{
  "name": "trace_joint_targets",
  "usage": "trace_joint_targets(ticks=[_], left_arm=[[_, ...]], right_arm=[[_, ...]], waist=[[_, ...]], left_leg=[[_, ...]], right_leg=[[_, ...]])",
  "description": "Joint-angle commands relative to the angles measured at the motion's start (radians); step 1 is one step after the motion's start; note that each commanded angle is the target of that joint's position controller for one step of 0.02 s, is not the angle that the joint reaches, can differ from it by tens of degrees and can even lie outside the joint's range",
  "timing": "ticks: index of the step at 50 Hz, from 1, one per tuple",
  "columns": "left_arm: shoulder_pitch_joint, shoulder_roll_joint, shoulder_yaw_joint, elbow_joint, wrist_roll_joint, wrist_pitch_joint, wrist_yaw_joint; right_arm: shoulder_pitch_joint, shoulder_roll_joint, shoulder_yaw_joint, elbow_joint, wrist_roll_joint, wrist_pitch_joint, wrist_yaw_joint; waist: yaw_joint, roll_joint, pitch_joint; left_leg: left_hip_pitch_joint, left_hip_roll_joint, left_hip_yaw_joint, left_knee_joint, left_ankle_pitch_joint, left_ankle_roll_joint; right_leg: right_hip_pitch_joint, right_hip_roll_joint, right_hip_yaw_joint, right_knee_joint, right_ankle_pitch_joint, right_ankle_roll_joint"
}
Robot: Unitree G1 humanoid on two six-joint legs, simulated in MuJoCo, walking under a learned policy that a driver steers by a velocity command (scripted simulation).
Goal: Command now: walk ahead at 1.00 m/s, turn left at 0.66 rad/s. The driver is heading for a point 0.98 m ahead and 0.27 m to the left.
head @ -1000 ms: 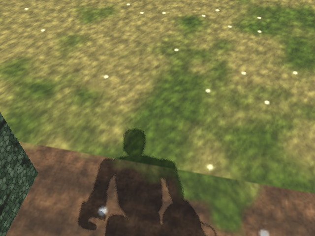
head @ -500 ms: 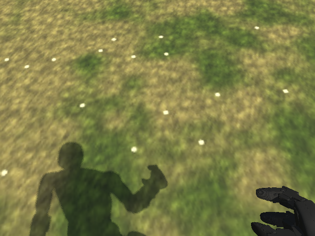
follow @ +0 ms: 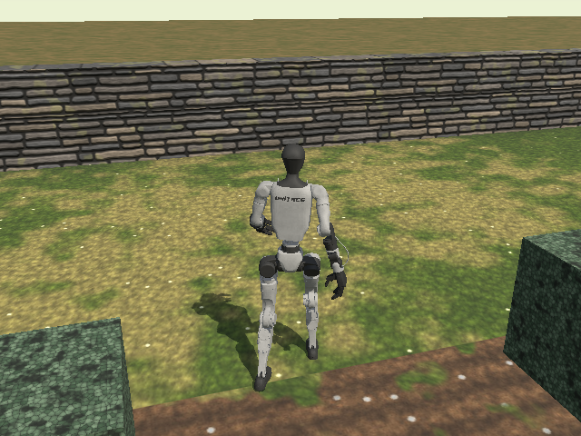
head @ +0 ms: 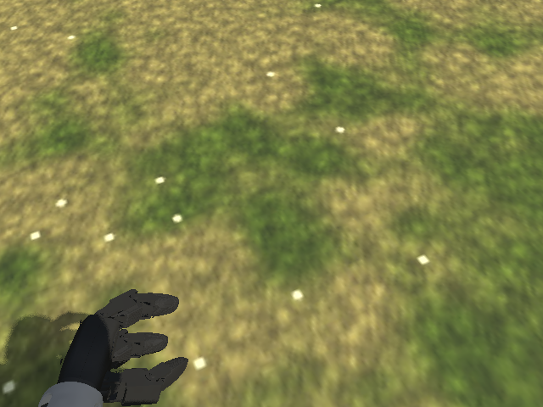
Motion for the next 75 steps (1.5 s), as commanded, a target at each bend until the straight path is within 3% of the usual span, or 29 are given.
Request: trace_joint_targets(ticks=[1,2,4,9,16,19,20,21,22,23,24,26,30,31,32,36,40,41,42,43,45,48,53,63,66,67,68,71,75], left_arm=[[0.564,0.321,0.118,0.082,0.041,0.005,0.06],[0.512,0.303,0.126,0.084,0.015,0.017,0.062],[0.388,0.143,0.095,0.083,-0.009,0.009,0.051],[0.432,0.076,0.083,0.174,-0.038,-0.029,0.039],[0.437,0.163,0.099,0.211,-0.035,-0.039,0.053],[0.441,0.273,0.128,0.189,-0.024,0.007,0.071],[0.404,0.287,0.132,0.168,-0.019,0.024,0.072],[0.412,0.255,0.129,0.173,-0.008,0.03,0.06],[0.42,0.085,0.083,0.13,0.01,0.02,0.044],[0.452,0.144,0.084,0.002,-0.021,-0.003,0.04],[0.352,0.193,0.083,-0.001,-0.012,-0.025,0.041],[0.32,0.179,0.073,0.013,-0.006,-0.024,0.049],[0.323,0.144,0.064,-0.005,0.003,0.05,0.048],[0.184,0.139,0.08,-0.065,-0.04,-0.002,0.065],[0.131,0.108,0.069,-0.085,-0.042,-0.021,0.068],[0.08,0.057,0.066,-0.072,-0.047,-0.048,0.032],[0.374,0.148,0.119,0.021,-0.046,-0.049,0.015],[0.484,0.189,0.117,0.052,-0.031,-0.05,0.011],[0.451,0.184,0.105,0.045,-0.014,-0.041,0.003],[0.374,0.2,0.126,0.003,-0.038,-0.023,0.006],[0.237,0.164,0.114,-0.054,-0.056,0.024,0.021],[0.203,0.179,0.12,-0.063,-0.053,0.05,0.028],[0.25,0.209,0.145,-0.059,-0.069,0.091,0.056],[0.314,0.161,0.134,-0.058,-0.051,0.148,0.075],[0.356,0.127,0.116,-0.043,-0.058,0.142,0.066],[0.388,0.134,0.12,-0.053,-0.061,0.132,0.061],[0.328,0.185,0.134,-0.063,-0.057,0.119,0.063],[0.322,0.193,0.151,-0.028,-0.059,0.131,0.067],[0.314,0.088,0.114,-0.015,-0.065,0.143,0.067]], right_arm=[[-0.157,-0.033,-0.003,-0.174,0.03,-0.028,-0.007],[-0.144,-0.076,-0.004,-0.198,0.027,-0.012,-0.014],[-0.266,-0.093,-0.008,-0.19,-0.01,0.016,-0.003],[-0.411,-0.029,0.003,-0.263,-0.035,0.075,0.036],[-0.617,-0.053,0.033,-0.363,-0.031,0.07,0.079],[-0.363,-0.139,0.003,-0.293,-0.028,0.065,0.059],[-0.156,-0.183,-0.022,-0.229,-0.031,0.064,0.043],[-0.075,-0.23,-0.049,-0.185,-0.026,0.068,0.017],[-0.163,-0.312,-0.064,-0.198,-0.011,0.081,-0.002],[-0.192,-0.399,-0.082,-0.255,-0.033,0.092,-0.004],[-0.195,-0.344,-0.079,-0.262,-0.028,0.093,-0.015],[-0.271,-0.264,-0.055,-0.237,-0.021,0.067,-0.03],[-0.326,-0.228,-0.035,-0.239,-0.002,0.026,-0.025],[-0.403,-0.168,-0.029,-0.29,0.054,0.002,-0.032],[-0.424,-0.197,-0.036,-0.287,0.064,0.005,-0.044],[-0.19,-0.142,-0.025,-0.18,0.027,0.047,-0.087],[-0.322,-0.113,-0.015,-0.206,-0.015,0.041,-0.08],[-0.261,-0.062,0.0,-0.23,-0.04,0.04,-0.068],[-0.02,-0.049,0.015,-0.202,-0.021,0.038,-0.041],[-0.058,-0.13,0.006,-0.198,-0.003,0.047,-0.029],[-0.371,-0.181,-0.014,-0.283,-0.016,0.072,-0.042],[-0.359,-0.119,-0.008,-0.307,-0.027,0.085,-0.057],[-0.414,-0.08,-0.001,-0.301,-0.02,0.08,-0.075],[-0.532,-0.092,-0.002,-0.315,0.001,0.041,-0.048],[-0.488,-0.116,-0.011,-0.302,-0.022,0.03,-0.038],[-0.522,-0.185,-0.021,-0.307,-0.046,0.037,-0.04],[-0.491,-0.143,-0.017,-0.303,-0.057,0.038,-0.039],[-0.515,-0.125,-0.011,-0.304,-0.008,0.042,-0.051],[-0.536,-0.081,0.011,-0.291,-0.012,0.059,-0.041]], waist=[[0.317,-0.244,-0.278],[0.269,-0.273,-0.276],[0.226,-0.083,-0.035],[0.152,-0.088,0.078],[0.114,-0.035,0.118],[-0.036,-0.098,-0.054],[-0.126,-0.089,-0.15],[-0.13,0.009,-0.169],[-0.008,0.24,-0.095],[0.035,0.279,-0.336],[0.01,0.081,-0.236],[0.123,-0.091,0.024],[0.206,-0.109,0.067],[0.182,-0.115,0.055],[0.178,-0.097,0.044],[0.043,0.035,-0.072],[0.246,0.114,-0.143],[0.236,-0.125,-0.273],[0.12,-0.26,-0.433],[0.154,-0.164,-0.416],[0.178,0.071,-0.142],[0.098,-0.008,-0.027],[0.117,-0.096,-0.144],[0.198,-0.158,-0.083],[0.175,-0.054,-0.093],[0.222,0.174,-0.054],[0.161,0.226,-0.048],[0.154,0.102,-0.042],[0.164,0.146,-0.034]], left_leg=[[-0.715,-0.012,0.063,0.732,-0.032,0.069],[-0.813,0.021,0.093,0.879,0.039,0.082],[-0.856,0.113,0.112,0.868,0.158,0.077],[-0.876,0.176,0.134,0.788,0.218,0.049],[-0.55,0.064,0.353,0.308,0.499,0.119],[-0.253,-0.044,0.374,0.291,0.35,0.173],[-0.02,-0.057,0.323,0.26,0.306,0.208],[0.188,-0.032,0.229,0.207,0.235,0.238],[0.227,0.137,-0.073,0.219,0.354,0.271],[0.487,0.294,-0.571,-0.04,0.139,0.464],[0.396,0.313,-0.64,-0.192,0.017,0.423],[0.036,0.247,-0.459,-0.188,0.433,0.361],[-0.318,0.108,-0.156,-0.16,1.086,0.3],[-0.366,0.064,-0.19,-0.154,0.976,0.279],[-0.389,0.02,-0.145,-0.129,0.932,0.249],[-0.288,0.004,-0.071,-0.051,0.717,0.098],[-0.176,0.01,-0.001,0.348,0.844,0.018],[-0.381,-0.07,0.05,0.786,0.187,-0.05],[-0.56,-0.099,0.015,0.986,-0.235,-0.088],[-0.641,-0.042,-0.02,1.071,-0.136,-0.094],[-0.701,-0.02,0.034,1.019,-0.004,-0.079],[-0.597,0.005,0.033,0.778,0.065,-0.055],[-0.511,-0.019,0.043,0.464,0.123,-0.089],[-0.379,0.024,0.073,0.139,0.152,-0.056],[-0.139,0.143,0.0,-0.092,0.364,0.017],[-0.141,0.276,-0.141,-0.104,0.52,0.127],[-0.194,0.372,-0.242,-0.155,0.598,0.223],[-0.182,0.326,-0.171,-0.109,0.566,0.202],[-0.175,0.216,-0.035,-0.077,0.677,0.165]], right_leg=[[0.884,-0.415,0.546,-0.198,-0.592,-0.084],[0.805,-0.449,0.798,-0.311,-0.714,-0.148],[0.592,-0.341,0.464,-0.297,-0.452,-0.136],[0.469,-0.252,0.06,-0.368,0.074,-0.08],[0.414,-0.159,-0.308,-0.399,0.713,-0.023],[0.506,-0.21,-0.301,0.023,1.216,-0.018],[0.419,-0.22,-0.275,0.301,1.16,-0.029],[0.214,-0.121,-0.271,0.667,0.554,-0.01],[-0.104,0.035,-0.234,1.076,-0.348,0.015],[-0.374,0.078,-0.007,1.195,-0.353,0.03],[-0.438,0.013,0.051,1.105,-0.252,0.026],[-0.328,-0.047,0.037,0.912,-0.215,0.05],[-0.062,-0.072,-0.02,0.592,-0.243,0.11],[-0.058,-0.017,0.027,0.471,-0.184,0.116],[-0.014,0.02,0.007,0.308,-0.09,0.117],[0.196,0.116,-0.069,-0.036,0.516,0.074],[0.421,0.101,-0.057,-0.129,0.57,-0.009],[0.71,-0.129,0.199,-0.013,0.986,-0.143],[0.905,-0.345,0.63,-0.03,1.022,-0.337],[0.848,-0.345,0.742,-0.11,0.612,-0.37],[0.465,-0.216,0.608,-0.229,0.047,-0.274],[0.177,-0.056,0.492,-0.299,-0.099,-0.189],[0.208,-0.018,0.45,-0.26,-0.034,-0.16],[0.283,-0.051,0.525,-0.22,-0.116,-0.158],[0.19,0.029,0.455,-0.116,-0.224,-0.085],[0.084,0.148,0.271,0.018,-0.321,-0.025],[0.058,0.179,0.168,0.173,-0.386,0.029],[-0.008,0.142,0.143,0.506,-0.366,0.103],[0.041,0.08,0.055,0.403,-0.306,0.127]])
